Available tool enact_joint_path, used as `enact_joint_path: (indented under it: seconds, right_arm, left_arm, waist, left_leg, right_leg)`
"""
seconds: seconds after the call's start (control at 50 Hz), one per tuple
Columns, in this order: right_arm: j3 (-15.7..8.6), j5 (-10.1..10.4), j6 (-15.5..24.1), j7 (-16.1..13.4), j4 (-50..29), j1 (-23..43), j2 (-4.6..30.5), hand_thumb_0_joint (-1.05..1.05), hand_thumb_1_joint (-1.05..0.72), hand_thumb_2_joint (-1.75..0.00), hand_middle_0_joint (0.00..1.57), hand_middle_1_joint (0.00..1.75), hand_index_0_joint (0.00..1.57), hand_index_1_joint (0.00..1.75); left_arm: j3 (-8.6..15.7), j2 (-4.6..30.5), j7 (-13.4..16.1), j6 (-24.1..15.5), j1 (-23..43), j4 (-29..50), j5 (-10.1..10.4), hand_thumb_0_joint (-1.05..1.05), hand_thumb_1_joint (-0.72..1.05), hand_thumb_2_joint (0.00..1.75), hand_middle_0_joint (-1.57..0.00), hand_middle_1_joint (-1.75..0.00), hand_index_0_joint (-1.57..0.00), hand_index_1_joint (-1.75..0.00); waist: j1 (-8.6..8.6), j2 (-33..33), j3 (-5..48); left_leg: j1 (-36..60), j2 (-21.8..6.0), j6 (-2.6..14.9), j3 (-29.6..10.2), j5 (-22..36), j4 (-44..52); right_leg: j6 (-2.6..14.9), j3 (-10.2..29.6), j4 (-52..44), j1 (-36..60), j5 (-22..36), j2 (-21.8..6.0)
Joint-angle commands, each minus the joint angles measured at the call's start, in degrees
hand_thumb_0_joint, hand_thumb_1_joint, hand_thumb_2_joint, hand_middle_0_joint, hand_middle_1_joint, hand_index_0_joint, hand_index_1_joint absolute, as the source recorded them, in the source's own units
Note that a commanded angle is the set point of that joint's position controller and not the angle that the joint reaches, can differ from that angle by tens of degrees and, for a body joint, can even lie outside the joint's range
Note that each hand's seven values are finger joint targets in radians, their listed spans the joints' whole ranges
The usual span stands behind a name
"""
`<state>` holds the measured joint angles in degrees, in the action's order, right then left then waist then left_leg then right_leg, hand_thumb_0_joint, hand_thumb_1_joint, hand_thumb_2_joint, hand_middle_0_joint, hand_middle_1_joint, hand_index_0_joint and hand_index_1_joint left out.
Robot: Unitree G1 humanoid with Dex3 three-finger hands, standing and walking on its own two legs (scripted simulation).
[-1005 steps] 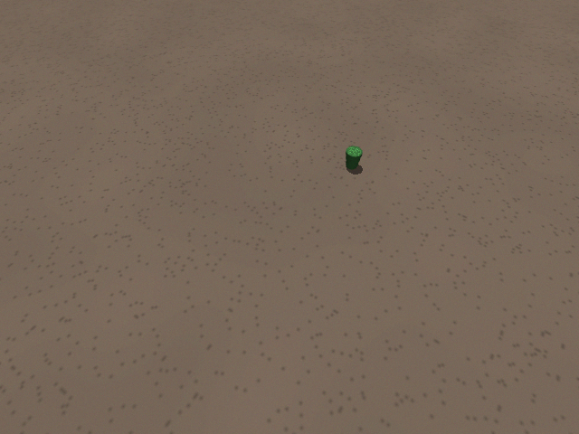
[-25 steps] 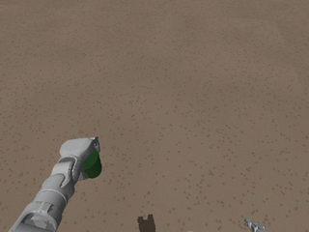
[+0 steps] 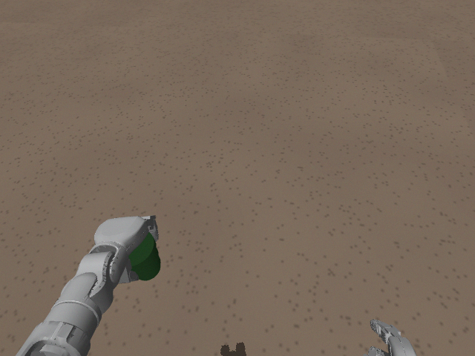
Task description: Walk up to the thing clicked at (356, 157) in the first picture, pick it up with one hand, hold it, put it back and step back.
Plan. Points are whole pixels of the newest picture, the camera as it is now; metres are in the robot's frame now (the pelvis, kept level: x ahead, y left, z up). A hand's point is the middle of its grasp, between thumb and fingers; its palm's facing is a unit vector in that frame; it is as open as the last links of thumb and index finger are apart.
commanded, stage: hold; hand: left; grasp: from above
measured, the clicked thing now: (140, 258) +0.31 +0.21 -0.08
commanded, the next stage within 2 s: crouch in 1.14 s
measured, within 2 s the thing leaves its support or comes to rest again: neither
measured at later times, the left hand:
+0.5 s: hand (126, 257) +0.29 +0.22 -0.02, palm faces -0.44 -0.05 -0.90, open 10.3 cm
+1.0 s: hand (126, 257) +0.29 +0.22 -0.02, palm faces -0.44 -0.05 -0.90, open 10.3 cm
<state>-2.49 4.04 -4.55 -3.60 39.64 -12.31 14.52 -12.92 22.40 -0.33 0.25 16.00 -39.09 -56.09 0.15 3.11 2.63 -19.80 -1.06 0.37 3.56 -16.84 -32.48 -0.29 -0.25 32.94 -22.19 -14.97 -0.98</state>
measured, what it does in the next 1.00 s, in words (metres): stands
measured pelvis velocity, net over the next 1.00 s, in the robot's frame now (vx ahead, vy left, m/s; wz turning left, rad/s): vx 0.00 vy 0.00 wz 0.00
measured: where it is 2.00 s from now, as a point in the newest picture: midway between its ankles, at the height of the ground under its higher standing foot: outside the picture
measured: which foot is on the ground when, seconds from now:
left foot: down 0.00-1.00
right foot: down 0.00-1.00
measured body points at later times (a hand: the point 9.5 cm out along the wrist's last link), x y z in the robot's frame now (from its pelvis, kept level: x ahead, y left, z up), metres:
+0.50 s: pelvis +0.00 +0.00 +0.01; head +0.00 -0.03 +0.46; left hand +0.31 +0.22 +0.03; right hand +0.14 -0.26 -0.11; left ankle +0.00 +0.11 -0.73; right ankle +0.02 -0.12 -0.73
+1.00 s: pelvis +0.00 +0.00 +0.01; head +0.01 -0.03 +0.46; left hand +0.31 +0.22 +0.03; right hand +0.14 -0.25 -0.11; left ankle +0.00 +0.11 -0.73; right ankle +0.02 -0.12 -0.73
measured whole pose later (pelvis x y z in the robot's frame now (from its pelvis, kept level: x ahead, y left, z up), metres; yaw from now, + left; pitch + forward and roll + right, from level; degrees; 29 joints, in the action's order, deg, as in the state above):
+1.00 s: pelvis +0.00 +0.00 +0.01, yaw +0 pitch +1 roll +0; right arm -2.0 4.6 -5.7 -4.2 39.5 -10.5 14.3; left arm -12.9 22.7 -2.4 0.0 13.9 -34.6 -56.1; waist 1.0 3.3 0.7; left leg -13.8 -0.8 0.3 3.7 -13.7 -26.1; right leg -0.3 -0.1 27.2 -16.5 -12.2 -1.0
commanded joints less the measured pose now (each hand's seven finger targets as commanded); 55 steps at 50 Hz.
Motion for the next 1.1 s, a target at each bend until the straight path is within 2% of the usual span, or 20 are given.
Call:
enact_joint_path:
  seconds: [0.0,0.04,0.08,0.1,0.12,0.18,0.24,0.44,0.48,0.52,0.58,0.68,0.76,0.8,0.92,0.94,0.98,1.0,1.04,1.08]
  right_arm:
    - [-1.95,0.00,2.09,-0.62,-7.38,3.54,7.45,0.00,-0.92,-0.91,0.20,0.30,0.20,0.30]
    - [-1.78,-0.01,2.07,-0.71,-7.33,3.93,7.26,0.00,-0.91,-0.91,0.20,0.30,0.20,0.30]
    - [-1.81,0.10,2.06,-0.75,-7.75,4.90,7.33,0.00,-0.92,-0.91,0.20,0.30,0.20,0.30]
    - [-1.84,0.03,2.10,-0.76,-7.34,4.27,7.33,0.00,-0.92,-0.91,0.20,0.30,0.20,0.30]
    - [-1.81,0.00,2.02,-0.81,-7.52,4.83,7.23,0.00,-0.91,-0.91,0.20,0.30,0.20,0.30]
    - [-1.60,0.14,1.97,-0.90,-7.63,5.16,7.20,0.00,-0.92,-0.91,0.20,0.30,0.20,0.30]
    - [-1.57,0.26,1.90,-1.00,-7.67,5.49,7.12,0.00,-0.91,-0.91,0.20,0.30,0.20,0.30]
    - [-1.36,0.37,1.53,-1.09,-8.09,6.36,7.08,0.00,-0.91,-0.91,0.20,0.30,0.20,0.30]
    - [-1.43,0.39,1.51,-1.15,-8.08,6.36,7.08,0.00,-0.91,-0.91,0.20,0.30,0.20,0.30]
    - [-1.20,0.40,1.54,-1.15,-8.25,6.88,7.04,0.00,-0.91,-0.91,0.20,0.30,0.20,0.30]
    - [-1.16,0.34,1.58,-1.12,-8.55,7.10,6.95,0.00,-0.91,-0.91,0.20,0.30,0.20,0.30]
    - [-1.22,0.32,1.50,-1.21,-8.50,6.84,6.98,0.00,-0.92,-0.91,0.20,0.30,0.20,0.30]
    - [-1.20,0.33,1.45,-1.16,-8.22,6.80,6.89,0.00,-0.92,-0.91,0.20,0.30,0.20,0.30]
    - [-1.35,0.42,1.45,-1.09,-8.27,6.96,6.77,0.00,-0.92,-0.91,0.20,0.30,0.20,0.30]
    - [-1.56,0.49,1.19,-1.05,-7.97,6.68,6.89,0.00,-0.92,-0.91,0.20,0.30,0.20,0.30]
    - [-1.56,0.49,1.19,-1.06,-8.07,6.76,6.90,0.00,-0.92,-0.91,0.20,0.30,0.20,0.30]
    - [-1.41,0.38,1.17,-0.95,-8.04,6.88,6.82,0.00,-0.92,-0.91,0.20,0.30,0.20,0.30]
    - [-1.41,0.38,1.21,-0.88,-8.00,6.95,6.74,0.00,-0.92,-0.91,0.20,0.30,0.20,0.30]
    - [-1.44,0.34,1.23,-0.92,-7.88,6.65,7.07,0.00,-0.91,-0.91,0.20,0.30,0.20,0.30]
    - [-1.50,0.37,1.29,-0.89,-8.06,6.43,6.82,0.00,-0.92,-0.91,0.20,0.30,0.20,0.30]
  left_arm:
    - [5.64,11.90,2.52,-0.48,18.88,11.93,-0.01,0.00,0.45,1.01,-0.79,-1.09,-0.84,-1.04]
    - [5.48,11.70,2.29,-0.37,17.80,10.35,-0.14,0.00,0.44,1.02,-0.79,-1.08,-0.83,-1.04]
    - [5.80,12.44,2.16,-0.56,18.62,12.58,0.03,0.00,0.44,0.99,-0.78,-1.08,-0.83,-1.03]
    - [5.88,12.12,1.97,-0.44,17.18,10.61,-0.26,0.00,0.43,0.99,-0.77,-1.08,-0.82,-1.03]
    - [6.14,12.41,1.93,-0.47,16.85,11.85,0.08,0.00,0.43,0.99,-0.77,-1.07,-0.82,-1.02]
    - [5.82,12.10,1.69,-0.49,16.99,11.89,0.07,0.00,0.43,1.02,-0.78,-1.08,-0.82,-1.04]
    - [6.04,12.61,1.25,-0.62,16.84,12.80,0.20,0.00,0.43,0.99,-0.78,-1.06,-0.82,-1.02]
    - [5.97,12.67,0.12,-0.62,16.98,14.85,0.10,0.00,0.39,0.98,-0.73,-1.08,-0.78,-1.03]
    - [6.89,13.44,-0.05,-0.58,16.68,14.59,0.04,0.00,0.38,0.98,-0.73,-1.07,-0.78,-1.02]
    - [5.61,11.99,-0.37,-0.52,16.09,13.84,0.83,0.00,0.40,0.98,-0.74,-1.08,-0.79,-1.03]
    - [5.79,12.25,-0.82,-0.87,14.67,13.26,0.69,0.00,0.38,0.95,-0.72,-1.07,-0.77,-1.02]
    - [6.78,13.34,-0.32,-1.40,17.14,16.41,0.67,0.00,0.37,0.96,-0.71,-1.08,-0.76,-1.02]
    - [7.05,13.48,0.58,-1.08,16.84,14.75,-0.02,0.00,0.37,0.94,-0.70,-1.08,-0.76,-1.02]
    - [5.51,11.52,0.30,-0.75,15.57,14.85,-0.07,0.00,0.38,0.94,-0.71,-1.09,-0.77,-1.03]
    - [5.59,11.75,0.38,-0.26,15.66,14.57,-0.18,0.00,0.38,0.93,-0.71,-1.08,-0.77,-1.02]
    - [6.09,12.38,0.54,-0.33,17.02,16.27,-0.04,0.00,0.38,0.94,-0.71,-1.08,-0.77,-1.02]
    - [6.42,11.91,0.71,-0.07,14.28,13.90,-0.15,0.00,0.38,0.97,-0.72,-1.08,-0.77,-1.03]
    - [5.23,10.89,0.61,-0.11,15.27,14.54,-0.19,0.00,0.39,0.97,-0.73,-1.08,-0.78,-1.03]
    - [6.26,12.80,0.77,-0.34,17.90,14.19,-0.54,0.00,0.40,0.95,-0.71,-1.11,-0.78,-1.04]
    - [6.12,12.28,0.82,-0.45,17.14,13.89,-0.52,0.00,0.39,0.96,-0.71,-1.10,-0.77,-1.04]
  waist:
    - [0.03,-2.96,13.95]
    - [-0.38,-3.28,12.85]
    - [0.31,-2.50,12.79]
    - [-0.20,-3.20,13.15]
    - [0.60,-3.02,13.30]
    - [-0.16,-3.23,12.94]
    - [0.57,-4.19,13.13]
    - [0.50,-2.53,12.07]
    - [0.51,-2.64,12.13]
    - [0.25,-3.38,10.34]
    - [0.86,-3.74,10.13]
    - [0.66,-1.80,12.59]
    - [0.68,-2.34,11.40]
    - [0.71,-2.79,12.20]
    - [0.65,-3.52,12.48]
    - [0.74,-2.75,12.99]
    - [1.13,-3.11,11.17]
    - [0.69,-2.96,11.36]
    - [0.79,-2.26,11.67]
    - [0.86,-2.81,11.33]
  left_leg:
    - [6.69,1.96,0.77,-1.37,12.39,4.48]
    - [6.52,2.02,0.88,-1.17,11.49,4.85]
    - [7.16,1.99,0.72,-1.20,10.78,5.63]
    - [7.00,1.97,0.87,-1.20,11.35,5.26]
    - [7.44,2.01,0.84,-1.14,11.95,5.54]
    - [8.08,2.07,0.96,-0.93,12.21,5.76]
    - [8.37,2.01,1.04,-1.06,12.55,6.28]
    - [10.15,1.69,0.77,-1.11,13.03,8.02]
    - [10.28,1.76,0.89,-0.96,13.18,7.99]
    - [10.02,1.69,0.87,-1.01,12.03,8.47]
    - [9.70,1.69,0.81,-1.37,11.49,8.97]
    - [11.47,1.86,0.77,-1.01,13.65,8.56]
    - [11.02,1.68,0.61,-1.16,13.11,8.96]
    - [11.41,1.73,0.65,-1.15,13.95,8.85]
    - [11.95,1.93,0.84,-1.02,15.63,8.65]
    - [12.20,1.95,0.76,-1.01,15.66,8.72]
    - [11.23,1.96,0.73,-0.90,14.13,9.08]
    - [11.39,1.82,0.63,-1.00,14.49,9.06]
    - [11.44,1.52,0.45,-1.26,14.78,9.12]
    - [11.02,1.83,0.68,-1.07,13.64,9.03]
  right_leg:
    - [0.86,0.61,-5.28,6.89,9.90,2.10]
    - [0.78,0.85,-5.89,6.61,9.17,1.97]
    - [0.91,0.68,-6.32,6.94,8.19,1.98]
    - [0.80,0.89,-6.28,7.15,8.86,1.93]
    - [0.76,0.64,-6.51,7.97,9.28,1.91]
    - [0.64,0.93,-6.80,7.78,9.90,1.79]
    - [0.57,0.66,-7.26,8.77,10.06,1.82]
    - [1.03,0.46,-8.19,9.06,9.97,2.09]
    - [0.92,0.49,-8.45,9.24,10.23,2.03]
    - [0.94,0.47,-8.99,8.77,9.06,2.08]
    - [1.05,0.26,-9.22,9.32,8.19,1.98]
    - [0.97,0.60,-8.97,9.99,10.47,1.91]
    - [1.14,0.26,-9.25,9.68,9.62,2.09]
    - [1.13,0.27,-9.06,9.95,10.53,2.00]
    - [0.94,0.42,-9.27,10.68,12.64,1.76]
    - [0.94,0.45,-9.30,10.68,12.65,1.76]
    - [1.06,0.34,-9.74,10.67,10.89,1.73]
    - [1.13,0.34,-9.41,10.23,11.22,1.87]
    - [1.22,0.09,-9.19,10.01,11.18,2.15]
    - [1.09,0.30,-9.69,10.21,10.34,1.83]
